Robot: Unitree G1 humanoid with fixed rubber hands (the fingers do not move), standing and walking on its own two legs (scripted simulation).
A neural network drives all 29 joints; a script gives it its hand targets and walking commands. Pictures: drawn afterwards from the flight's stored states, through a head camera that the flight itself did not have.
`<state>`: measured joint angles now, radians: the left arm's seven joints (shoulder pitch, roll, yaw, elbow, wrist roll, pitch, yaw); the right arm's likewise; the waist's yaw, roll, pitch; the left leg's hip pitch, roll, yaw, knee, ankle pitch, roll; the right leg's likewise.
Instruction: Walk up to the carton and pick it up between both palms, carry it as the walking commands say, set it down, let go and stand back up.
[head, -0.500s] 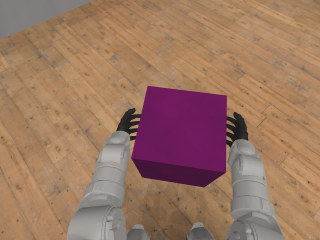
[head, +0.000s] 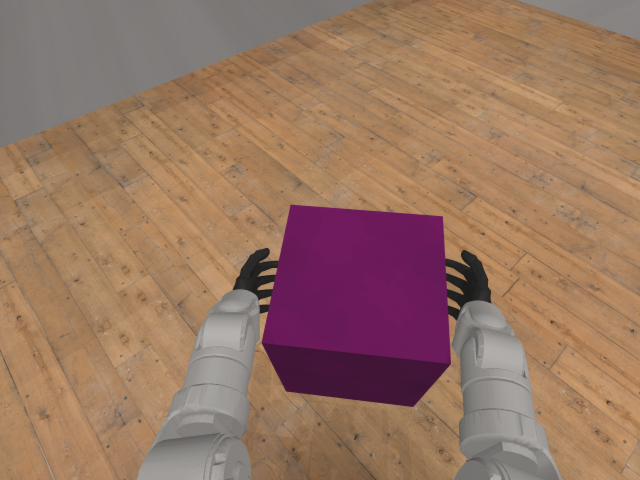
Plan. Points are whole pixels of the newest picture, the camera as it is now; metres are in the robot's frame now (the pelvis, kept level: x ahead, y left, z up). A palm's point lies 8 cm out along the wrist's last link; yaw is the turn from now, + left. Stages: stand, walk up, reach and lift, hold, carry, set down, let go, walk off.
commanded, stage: reach and lift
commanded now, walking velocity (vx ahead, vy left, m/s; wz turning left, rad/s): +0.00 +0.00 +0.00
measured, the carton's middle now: (356, 313) +0.38 -0.02 -0.06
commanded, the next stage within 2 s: hold in 1.72 s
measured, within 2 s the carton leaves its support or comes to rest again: neither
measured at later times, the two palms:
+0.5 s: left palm (247, 285) +0.35 +0.12 +0.07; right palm (502, 296) +0.33 -0.18 +0.08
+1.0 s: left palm (241, 294) +0.33 +0.12 +0.09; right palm (513, 303) +0.31 -0.18 +0.10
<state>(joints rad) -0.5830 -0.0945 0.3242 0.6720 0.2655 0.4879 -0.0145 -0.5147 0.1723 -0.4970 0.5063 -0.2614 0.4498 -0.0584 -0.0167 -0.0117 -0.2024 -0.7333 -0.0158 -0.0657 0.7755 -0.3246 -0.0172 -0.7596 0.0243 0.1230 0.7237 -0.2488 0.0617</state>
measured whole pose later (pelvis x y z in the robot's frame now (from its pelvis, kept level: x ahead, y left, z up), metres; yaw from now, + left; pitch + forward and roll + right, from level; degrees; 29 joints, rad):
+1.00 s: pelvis +0.00 -0.01 +0.03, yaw +0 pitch -2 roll +0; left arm -0.49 -0.12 0.27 0.55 0.27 0.74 -0.02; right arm -0.43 0.17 -0.42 0.37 -0.26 0.72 -0.07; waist -0.01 0.00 -0.11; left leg -0.26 0.00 -0.07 0.56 -0.27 -0.02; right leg -0.30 0.02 0.12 0.53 -0.21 0.05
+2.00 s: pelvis +0.00 -0.01 +0.03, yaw +0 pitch -3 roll +0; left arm -0.44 -0.12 0.26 0.50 0.27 0.77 -0.02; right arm -0.39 0.17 -0.38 0.35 -0.26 0.73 -0.06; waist 0.02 0.00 -0.11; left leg -0.21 0.00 -0.07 0.52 -0.26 -0.03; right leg -0.25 0.02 0.12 0.50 -0.20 0.04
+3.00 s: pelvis +0.08 -0.04 +0.04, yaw -1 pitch +4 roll +3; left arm -0.34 -0.13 0.14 -0.05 0.16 1.14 0.02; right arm -0.29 0.16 -0.23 -0.17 -0.15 1.08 -0.10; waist 0.01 -0.01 -0.13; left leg -0.41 -0.02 0.01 0.69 -0.38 -0.03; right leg -0.22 0.00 0.05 0.49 -0.34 -0.05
